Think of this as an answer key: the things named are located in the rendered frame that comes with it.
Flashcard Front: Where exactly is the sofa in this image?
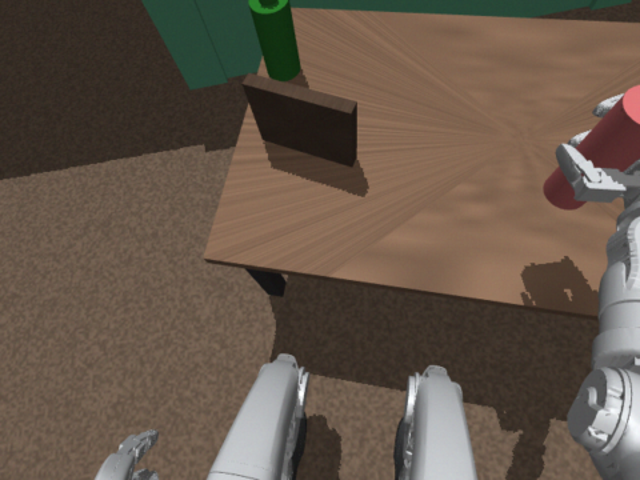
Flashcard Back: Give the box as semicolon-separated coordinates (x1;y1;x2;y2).
141;0;632;90

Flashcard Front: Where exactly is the left robot hand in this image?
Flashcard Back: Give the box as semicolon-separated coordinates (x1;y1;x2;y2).
94;430;159;480

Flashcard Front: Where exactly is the left robot foot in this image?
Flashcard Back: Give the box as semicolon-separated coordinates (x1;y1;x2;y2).
289;412;307;480

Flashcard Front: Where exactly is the right robot arm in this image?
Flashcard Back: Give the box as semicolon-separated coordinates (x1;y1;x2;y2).
567;201;640;480

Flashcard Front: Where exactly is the coffee table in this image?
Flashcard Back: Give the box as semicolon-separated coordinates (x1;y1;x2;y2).
203;8;640;321

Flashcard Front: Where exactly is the right robot hand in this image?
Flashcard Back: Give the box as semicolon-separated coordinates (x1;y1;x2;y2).
556;93;640;209

